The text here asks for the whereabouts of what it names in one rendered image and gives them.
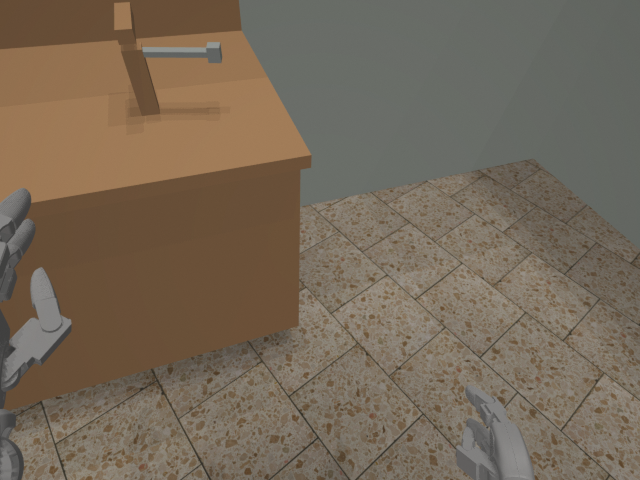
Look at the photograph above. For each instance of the robot right hand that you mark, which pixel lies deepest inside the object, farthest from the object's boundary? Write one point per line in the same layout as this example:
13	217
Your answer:
503	452

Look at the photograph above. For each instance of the robot left forearm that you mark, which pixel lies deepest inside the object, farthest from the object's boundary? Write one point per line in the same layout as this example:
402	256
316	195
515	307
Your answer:
11	458

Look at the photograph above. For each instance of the counter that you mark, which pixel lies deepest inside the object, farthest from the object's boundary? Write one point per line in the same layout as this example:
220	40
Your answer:
165	192

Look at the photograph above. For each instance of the robot left hand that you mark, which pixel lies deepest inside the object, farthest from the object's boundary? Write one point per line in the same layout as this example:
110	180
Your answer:
37	339

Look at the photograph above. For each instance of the tap lever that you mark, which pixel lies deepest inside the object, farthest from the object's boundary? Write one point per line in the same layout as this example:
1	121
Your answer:
212	51

